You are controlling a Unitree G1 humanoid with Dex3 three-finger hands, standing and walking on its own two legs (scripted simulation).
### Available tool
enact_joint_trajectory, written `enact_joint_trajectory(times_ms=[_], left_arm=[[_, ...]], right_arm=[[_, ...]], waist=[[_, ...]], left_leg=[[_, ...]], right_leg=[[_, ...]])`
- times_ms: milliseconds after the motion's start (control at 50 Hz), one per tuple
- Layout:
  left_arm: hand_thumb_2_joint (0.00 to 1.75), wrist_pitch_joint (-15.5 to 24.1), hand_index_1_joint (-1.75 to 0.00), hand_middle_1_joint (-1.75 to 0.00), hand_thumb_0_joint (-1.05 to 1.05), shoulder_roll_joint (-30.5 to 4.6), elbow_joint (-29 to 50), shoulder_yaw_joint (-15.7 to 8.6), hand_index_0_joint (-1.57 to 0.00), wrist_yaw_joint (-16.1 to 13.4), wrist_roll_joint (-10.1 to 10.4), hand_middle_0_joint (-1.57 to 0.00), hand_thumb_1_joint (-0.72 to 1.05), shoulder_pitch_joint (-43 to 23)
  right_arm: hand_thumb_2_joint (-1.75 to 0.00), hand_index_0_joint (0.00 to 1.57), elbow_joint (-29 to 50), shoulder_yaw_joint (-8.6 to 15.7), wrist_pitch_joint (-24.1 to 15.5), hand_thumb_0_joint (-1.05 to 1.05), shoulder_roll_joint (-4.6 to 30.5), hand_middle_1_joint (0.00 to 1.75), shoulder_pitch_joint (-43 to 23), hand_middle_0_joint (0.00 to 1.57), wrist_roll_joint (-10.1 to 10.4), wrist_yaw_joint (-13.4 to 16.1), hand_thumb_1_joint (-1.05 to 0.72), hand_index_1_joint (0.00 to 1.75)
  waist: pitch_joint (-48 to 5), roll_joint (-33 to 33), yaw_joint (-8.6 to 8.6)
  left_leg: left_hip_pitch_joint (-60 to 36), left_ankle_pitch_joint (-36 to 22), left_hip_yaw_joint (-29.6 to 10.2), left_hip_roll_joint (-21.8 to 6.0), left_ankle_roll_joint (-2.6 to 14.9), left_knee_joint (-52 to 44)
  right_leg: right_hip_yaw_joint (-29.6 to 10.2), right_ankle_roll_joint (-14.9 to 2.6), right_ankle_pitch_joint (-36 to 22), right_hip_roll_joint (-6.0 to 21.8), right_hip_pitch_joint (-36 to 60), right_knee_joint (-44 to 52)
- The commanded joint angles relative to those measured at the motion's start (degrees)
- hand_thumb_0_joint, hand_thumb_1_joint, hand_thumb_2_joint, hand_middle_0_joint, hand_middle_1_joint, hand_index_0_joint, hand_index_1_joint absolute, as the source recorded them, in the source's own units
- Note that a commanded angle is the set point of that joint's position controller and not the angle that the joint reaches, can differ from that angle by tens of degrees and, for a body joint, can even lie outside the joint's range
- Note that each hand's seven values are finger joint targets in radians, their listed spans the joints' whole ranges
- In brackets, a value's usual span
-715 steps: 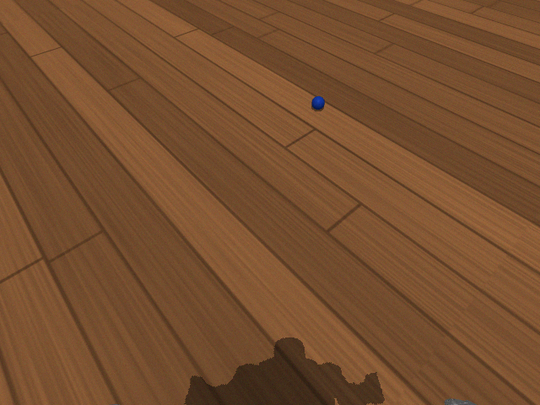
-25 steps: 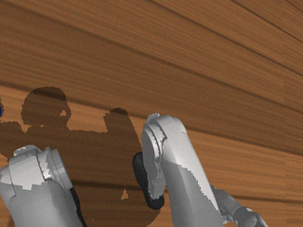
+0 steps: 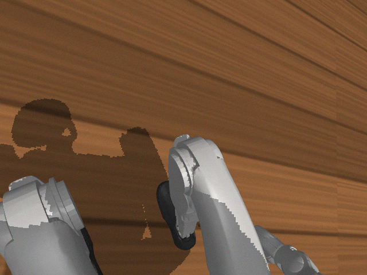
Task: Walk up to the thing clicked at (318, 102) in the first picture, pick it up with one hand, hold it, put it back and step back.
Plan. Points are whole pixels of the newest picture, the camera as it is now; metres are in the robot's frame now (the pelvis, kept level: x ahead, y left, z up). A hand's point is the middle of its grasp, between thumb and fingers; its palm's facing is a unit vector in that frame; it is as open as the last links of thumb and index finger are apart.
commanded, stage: close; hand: left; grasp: from above
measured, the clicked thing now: out of the picture +0.42 +0.34 -0.25
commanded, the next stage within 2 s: settle in 1.38 s
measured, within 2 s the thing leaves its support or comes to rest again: leaves its support in 1.78 s
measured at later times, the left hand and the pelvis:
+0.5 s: hand out of the picture +0.40 +0.34 -0.24, palm faces -0.43 -0.17 -0.89, open 12.9 cm; pelvis +0.00 +0.00 +0.00, yaw -1 degrees
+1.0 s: hand out of the picture +0.40 +0.34 -0.23, palm faces -0.42 -0.17 -0.89, open 10.9 cm; pelvis -0.01 +0.00 +0.00, yaw -1 degrees
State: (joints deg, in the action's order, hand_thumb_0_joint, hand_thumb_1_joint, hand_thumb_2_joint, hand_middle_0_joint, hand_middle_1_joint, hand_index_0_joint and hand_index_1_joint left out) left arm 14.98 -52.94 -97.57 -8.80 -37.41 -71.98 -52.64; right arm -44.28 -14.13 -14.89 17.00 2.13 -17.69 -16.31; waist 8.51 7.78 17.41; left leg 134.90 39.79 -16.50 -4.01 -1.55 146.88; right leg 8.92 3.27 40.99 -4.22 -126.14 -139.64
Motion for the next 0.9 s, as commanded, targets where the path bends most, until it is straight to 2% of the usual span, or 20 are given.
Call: enact_joint_trajectory(times_ms=[0,140,180,220,280,320,380,400,440,460,520,560,600,620,700,720,760,780,860,880], left_arm=[[0.90,0.85,-1.04,-1.09,0.00,-10.36,5.21,1.02,-0.13,-3.63,0.30,-0.08,-0.39,-12.46],[0.87,-1.25,-1.03,-1.09,0.00,-9.71,4.75,1.78,-0.13,-5.98,0.92,-0.07,-0.37,-13.10],[0.85,-2.20,-1.03,-1.10,0.00,-8.90,4.17,3.11,-0.13,-5.29,0.80,-0.07,-0.37,-14.27],[0.85,-2.72,-1.02,-1.09,0.00,-11.98,3.78,0.60,-0.15,-5.17,1.06,-0.08,-0.35,-14.22],[0.86,-3.43,-1.02,-1.08,0.00,-10.84,1.99,1.07,-0.16,-3.83,1.38,-0.10,-0.35,-13.78],[0.85,-3.26,-1.02,-1.07,0.00,-11.91,2.26,-0.17,-0.17,-3.32,1.81,-0.12,-0.33,-13.87],[0.85,-2.85,-1.02,-1.08,0.00,-11.26,2.51,1.22,-0.19,-1.81,1.88,-0.13,-0.31,-13.55],[0.84,-2.70,-1.02,-1.09,0.00,-11.21,3.37,0.94,-0.19,-1.65,1.98,-0.12,-0.30,-12.80],[0.82,-2.10,-1.01,-1.08,0.00,-10.71,3.88,1.72,-0.21,-1.35,2.08,-0.14,-0.27,-13.63],[0.82,-1.54,-1.00,-1.07,0.00,-11.61,4.75,1.09,-0.22,-1.69,2.30,-0.16,-0.26,-13.44],[0.82,-1.00,-1.01,-1.08,0.00,-10.61,4.58,2.30,-0.24,-1.65,1.77,-0.17,-0.22,-14.15],[0.82,-0.60,-1.02,-1.10,0.00,-11.58,5.54,1.27,-0.27,-2.37,1.70,-0.19,-0.18,-13.73],[0.80,-0.50,-1.00,-1.09,0.00,-10.35,5.94,2.23,-0.29,-3.10,1.42,-0.21,-0.16,-13.40],[0.80,-0.76,-1.01,-1.10,0.00,-9.89,4.47,2.37,-0.30,-3.32,1.16,-0.21,-0.13,-12.92],[0.76,-1.71,-0.99,-1.08,0.00,-10.06,5.13,3.15,-0.32,-4.13,1.85,-0.23,-0.11,-14.06],[0.74,-1.89,-0.97,-1.07,0.00,-10.44,4.76,2.16,-0.33,-4.32,1.73,-0.23,-0.10,-14.25],[0.75,-2.46,-0.98,-1.08,0.00,-10.42,3.43,2.70,-0.36,-3.60,1.95,-0.26,-0.06,-13.56],[0.76,-2.59,-0.98,-1.08,0.00,-12.04,3.71,0.91,-0.38,-3.85,1.97,-0.28,-0.03,-13.43],[0.75,-3.03,-0.96,-1.06,0.00,-11.52,3.34,1.73,-0.42,-2.84,2.48,-0.33,0.02,-14.92],[0.73,-3.03,-0.96,-1.07,0.00,-11.18,3.68,1.62,-0.43,-2.56,2.86,-0.33,0.03,-13.84]], right_arm=[[-0.90,0.20,0.23,5.45,-0.67,0.00,18.99,0.30,8.83,0.20,0.20,0.18,-0.89,0.30],[-0.90,0.20,-0.71,5.59,-1.42,0.00,19.38,0.30,8.83,0.20,0.30,0.00,-0.89,0.30],[-0.90,0.20,-0.18,5.59,-1.97,0.00,19.34,0.30,9.01,0.20,0.73,-0.29,-0.89,0.30],[-0.90,0.20,-0.22,5.57,-2.10,0.00,19.87,0.30,9.51,0.20,0.89,-0.35,-0.89,0.30],[-0.90,0.20,-0.06,5.14,-2.54,0.00,18.85,0.30,9.83,0.20,1.03,-0.50,-0.89,0.30],[-0.90,0.20,0.00,5.32,-2.44,0.00,19.39,0.30,10.42,0.20,0.98,-0.37,-0.89,0.30],[-0.90,0.20,0.29,5.34,-2.65,0.00,19.51,0.30,9.48,0.20,1.06,-0.27,-0.89,0.30],[-0.90,0.20,0.59,5.37,-2.60,0.00,19.31,0.30,9.40,0.20,1.12,-0.22,-0.89,0.30],[-0.90,0.20,0.46,4.73,-2.52,0.00,19.04,0.30,9.97,0.20,0.92,-0.40,-0.89,0.30],[-0.90,0.20,0.28,4.75,-2.42,0.00,19.56,0.30,9.68,0.20,0.84,-0.23,-0.89,0.30],[-0.90,0.20,0.51,4.25,-2.50,0.00,19.17,0.30,9.65,0.20,0.99,-0.45,-0.89,0.30],[-0.90,0.20,0.42,4.69,-2.50,0.00,20.00,0.30,9.97,0.20,1.03,-0.29,-0.89,0.30],[-0.90,0.20,0.18,4.94,-2.75,0.00,20.21,0.30,9.31,0.20,0.89,-0.47,-0.89,0.30],[-0.90,0.20,0.78,4.73,-2.79,0.00,20.29,0.30,9.86,0.20,0.66,-0.51,-0.89,0.30],[-0.90,0.20,0.61,5.06,-2.94,0.00,20.48,0.30,9.82,0.20,1.19,-0.23,-0.89,0.30],[-0.90,0.20,0.49,5.06,-3.04,0.00,20.38,0.30,11.07,0.20,1.01,-0.39,-0.89,0.30],[-0.90,0.20,0.60,5.05,-3.55,0.00,20.37,0.30,10.13,0.20,1.28,-0.53,-0.89,0.30],[-0.90,0.20,0.39,5.03,-3.33,0.00,20.56,0.30,11.05,0.20,1.40,-0.41,-0.89,0.30],[-0.90,0.20,0.62,4.57,-3.48,0.00,20.05,0.30,10.65,0.20,1.64,-0.33,-0.89,0.30],[-0.90,0.20,0.74,5.19,-3.30,0.00,20.42,0.30,10.53,0.20,1.78,-0.13,-0.89,0.30]], waist=[[-35.85,-27.03,2.53],[-36.15,-26.95,2.25],[-34.18,-27.39,2.94],[-34.62,-26.13,2.73],[-33.34,-25.45,3.20],[-33.99,-25.67,2.81],[-33.92,-27.17,2.96],[-34.99,-27.49,2.38],[-35.62,-27.61,3.14],[-36.42,-27.66,2.68],[-34.45,-27.99,3.41],[-35.18,-28.10,2.99],[-34.63,-27.64,2.81],[-34.58,-27.76,3.52],[-33.89,-25.44,3.36],[-34.72,-26.10,3.47],[-33.63,-26.09,3.46],[-34.59,-26.41,2.87],[-33.60,-25.91,3.76],[-34.30,-26.66,2.97]], left_leg=[[-28.39,-10.22,7.76,-0.43,1.53,-13.38],[-27.74,-8.57,7.49,-0.50,1.39,-14.39],[-27.69,-8.09,7.42,-0.47,1.42,-14.08],[-26.92,-8.66,7.37,-0.51,1.66,-13.72],[-26.06,-8.85,7.87,-0.38,1.86,-13.02],[-26.46,-9.08,7.35,-0.43,1.86,-13.92],[-27.58,-8.44,7.19,-0.46,1.59,-14.14],[-28.52,-9.17,7.16,-0.55,1.50,-14.28],[-28.91,-10.57,7.26,-0.52,1.53,-13.79],[-29.15,-10.81,6.99,-0.63,1.42,-14.18],[-28.59,-10.34,7.16,-0.71,1.40,-13.46],[-29.18,-10.38,7.12,-0.63,1.36,-13.89],[-28.74,-9.85,7.02,-0.68,1.18,-13.87],[-28.89,-10.41,7.35,-0.62,1.26,-13.94],[-26.71,-8.23,7.61,-0.51,1.58,-14.07],[-27.37,-9.39,7.48,-0.56,1.54,-14.04],[-27.80,-8.76,7.23,-0.69,1.38,-13.84],[-27.91,-9.50,7.16,-0.69,1.46,-14.20],[-26.64,-9.29,7.29,-0.60,1.68,-13.54],[-26.99,-9.46,7.42,-0.67,1.62,-14.29]], right_leg=[[7.35,-4.02,-15.62,-2.56,17.13,12.91],[7.32,-4.08,-13.82,-2.91,16.32,14.15],[7.32,-3.96,-13.79,-2.52,14.75,13.64],[7.19,-3.84,-14.68,-2.56,15.71,13.79],[6.70,-3.64,-14.74,-2.37,15.74,13.79],[7.25,-3.73,-14.70,-2.42,16.02,14.24],[7.25,-3.91,-14.20,-2.24,15.64,13.14],[7.25,-3.93,-14.98,-2.49,16.30,13.33],[7.51,-3.76,-16.58,-2.51,17.23,13.23],[7.79,-3.80,-16.51,-2.64,17.64,13.42],[7.72,-3.73,-16.46,-2.58,16.90,12.93],[7.81,-3.84,-16.33,-2.69,17.15,13.36],[7.98,-3.82,-15.39,-2.62,16.59,13.30],[7.82,-3.83,-16.41,-2.95,17.41,13.56],[6.94,-3.72,-14.17,-2.83,17.55,15.25],[7.37,-3.73,-15.13,-2.80,17.45,14.85],[7.51,-3.73,-14.72,-2.65,16.27,13.88],[7.51,-3.76,-15.24,-2.83,17.19,14.32],[7.42,-3.62,-15.28,-2.46,16.67,14.19],[6.98,-3.79,-15.28,-2.78,17.48,14.62]])
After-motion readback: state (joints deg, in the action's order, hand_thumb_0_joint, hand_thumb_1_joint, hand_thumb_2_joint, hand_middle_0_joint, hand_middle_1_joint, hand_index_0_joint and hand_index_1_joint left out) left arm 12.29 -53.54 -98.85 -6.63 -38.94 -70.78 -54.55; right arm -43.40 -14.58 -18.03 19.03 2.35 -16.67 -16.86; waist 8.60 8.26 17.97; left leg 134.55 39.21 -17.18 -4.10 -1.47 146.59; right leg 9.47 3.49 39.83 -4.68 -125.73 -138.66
